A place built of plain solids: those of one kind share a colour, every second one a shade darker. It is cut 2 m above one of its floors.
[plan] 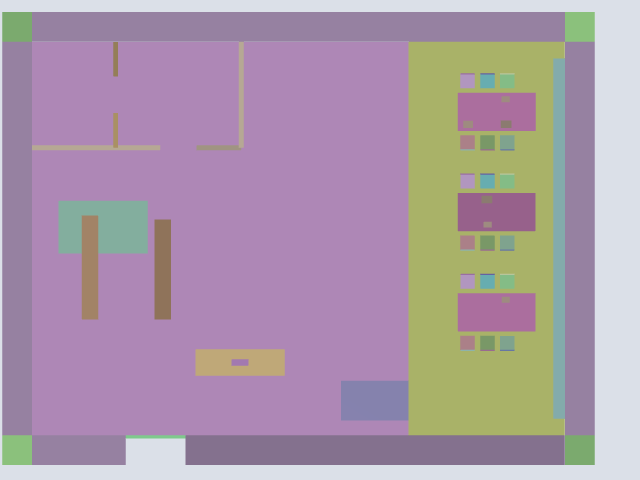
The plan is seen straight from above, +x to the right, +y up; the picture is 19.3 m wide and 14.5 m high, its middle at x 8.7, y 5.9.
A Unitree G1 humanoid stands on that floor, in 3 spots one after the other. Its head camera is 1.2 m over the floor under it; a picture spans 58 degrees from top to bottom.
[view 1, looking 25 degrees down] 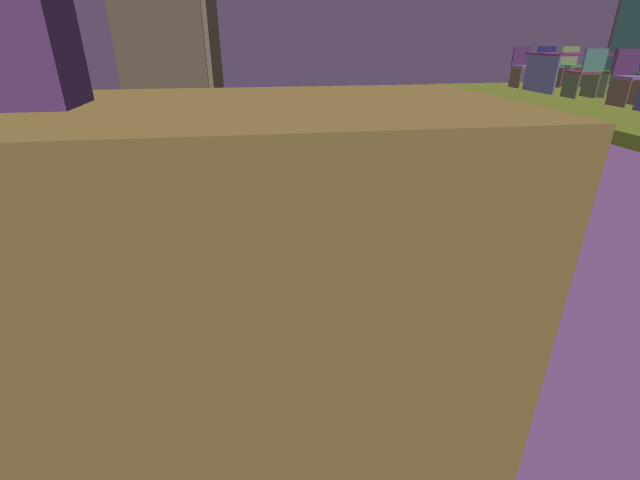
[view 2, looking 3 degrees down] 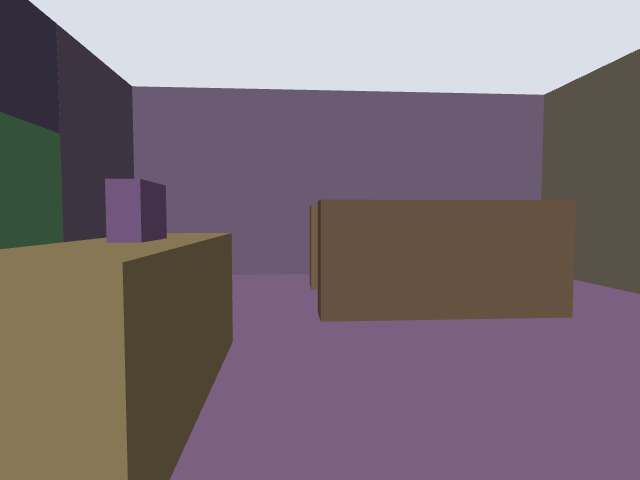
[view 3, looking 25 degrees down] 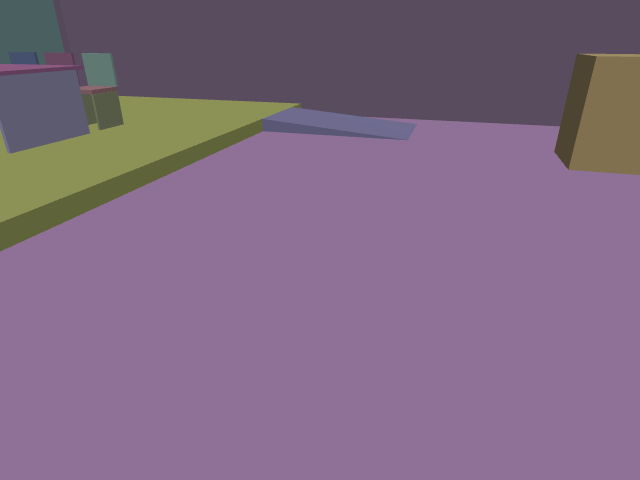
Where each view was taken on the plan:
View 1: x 6.94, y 1.05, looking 81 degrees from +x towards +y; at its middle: desk_counter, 0.84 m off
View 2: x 9.10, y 3.15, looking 176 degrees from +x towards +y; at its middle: isl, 5.03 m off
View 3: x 8.78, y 7.37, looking -73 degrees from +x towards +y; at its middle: floor_main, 2.84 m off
